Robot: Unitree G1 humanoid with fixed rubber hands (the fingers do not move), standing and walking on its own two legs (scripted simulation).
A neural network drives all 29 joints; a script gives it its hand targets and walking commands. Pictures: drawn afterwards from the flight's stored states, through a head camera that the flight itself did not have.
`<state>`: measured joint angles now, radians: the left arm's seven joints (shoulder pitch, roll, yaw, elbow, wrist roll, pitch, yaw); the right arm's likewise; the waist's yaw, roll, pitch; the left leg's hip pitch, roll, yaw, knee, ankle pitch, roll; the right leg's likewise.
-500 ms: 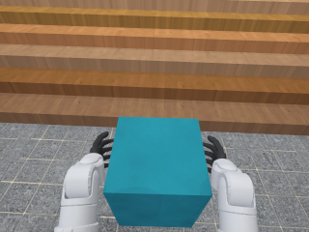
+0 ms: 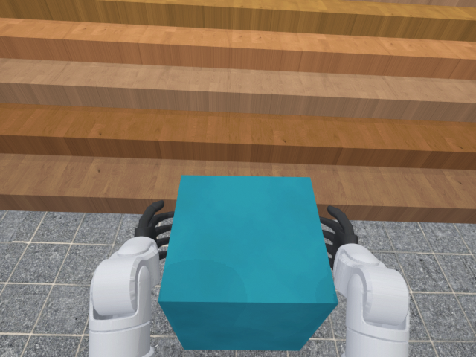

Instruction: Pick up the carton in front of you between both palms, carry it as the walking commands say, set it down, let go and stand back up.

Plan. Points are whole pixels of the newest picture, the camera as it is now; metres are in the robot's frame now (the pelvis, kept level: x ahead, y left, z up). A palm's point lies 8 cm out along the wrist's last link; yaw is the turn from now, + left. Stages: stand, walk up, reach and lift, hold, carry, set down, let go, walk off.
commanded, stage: carry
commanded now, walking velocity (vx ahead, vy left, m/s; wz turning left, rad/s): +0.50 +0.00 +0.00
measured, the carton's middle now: (243, 267) +0.28 -0.01 +0.01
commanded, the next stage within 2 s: none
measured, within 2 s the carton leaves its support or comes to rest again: neither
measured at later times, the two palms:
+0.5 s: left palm (180, 128) +0.59 +0.13 +0.07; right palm (306, 126) +0.62 -0.17 +0.07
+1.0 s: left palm (180, 19) +1.06 +0.18 +0.14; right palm (273, 22) +1.05 -0.12 +0.15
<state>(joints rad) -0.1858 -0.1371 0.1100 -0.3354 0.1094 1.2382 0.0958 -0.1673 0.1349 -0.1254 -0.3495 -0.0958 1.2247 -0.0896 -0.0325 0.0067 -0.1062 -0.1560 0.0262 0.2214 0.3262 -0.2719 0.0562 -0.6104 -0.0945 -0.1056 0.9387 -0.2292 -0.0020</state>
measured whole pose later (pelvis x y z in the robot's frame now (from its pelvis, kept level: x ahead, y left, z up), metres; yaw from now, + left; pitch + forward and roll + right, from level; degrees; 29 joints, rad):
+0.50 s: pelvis +0.34 -0.04 +0.00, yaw +4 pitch +5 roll +1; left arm -0.09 -0.13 0.09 -0.33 0.09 1.14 0.09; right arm -0.09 0.13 -0.08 -0.33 -0.11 1.14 -0.08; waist 0.03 0.00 -0.07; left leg -0.62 0.12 0.09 0.87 -0.17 -0.01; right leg -0.14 -0.01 -0.24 0.28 -0.23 -0.08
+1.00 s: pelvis +0.66 +0.02 -0.01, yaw +2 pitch +6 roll -1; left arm -0.89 0.04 0.25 0.00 0.04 1.34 0.14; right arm -0.86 -0.02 -0.27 -0.02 -0.02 1.32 -0.15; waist -0.03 -0.02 0.07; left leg -0.33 0.00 0.18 0.47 -0.25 0.09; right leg -0.71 -0.08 -0.03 1.05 -0.29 -0.05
